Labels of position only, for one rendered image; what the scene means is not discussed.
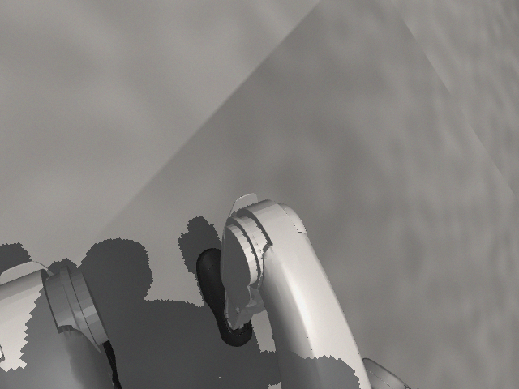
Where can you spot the right robot foot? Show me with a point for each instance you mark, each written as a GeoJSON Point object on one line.
{"type": "Point", "coordinates": [209, 277]}

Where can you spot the right robot hand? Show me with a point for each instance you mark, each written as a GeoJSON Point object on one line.
{"type": "Point", "coordinates": [381, 378]}

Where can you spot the left robot foot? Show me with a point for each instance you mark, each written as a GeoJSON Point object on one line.
{"type": "Point", "coordinates": [112, 360]}

